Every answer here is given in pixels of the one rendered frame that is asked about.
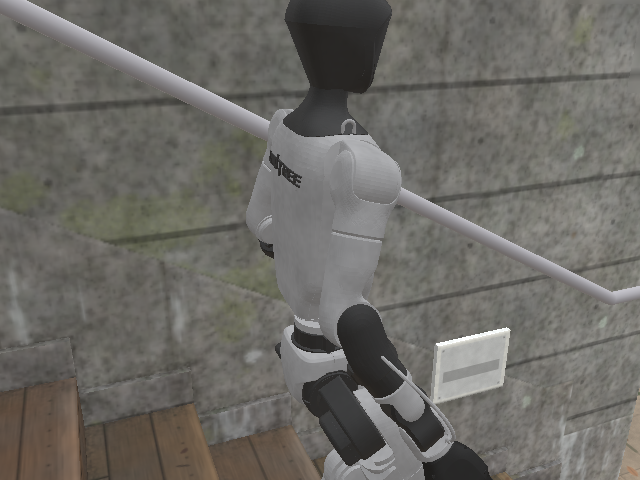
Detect stairs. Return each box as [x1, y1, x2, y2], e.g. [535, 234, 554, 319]
[0, 377, 513, 480]

